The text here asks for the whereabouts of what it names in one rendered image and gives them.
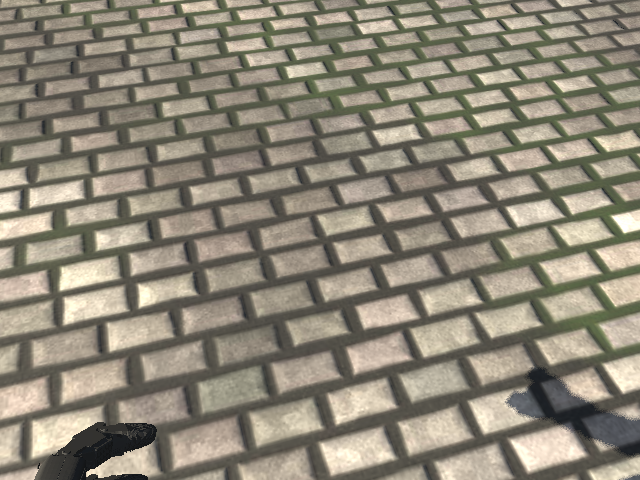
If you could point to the left robot hand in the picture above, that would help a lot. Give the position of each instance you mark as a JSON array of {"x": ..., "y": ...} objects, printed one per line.
[{"x": 92, "y": 447}]

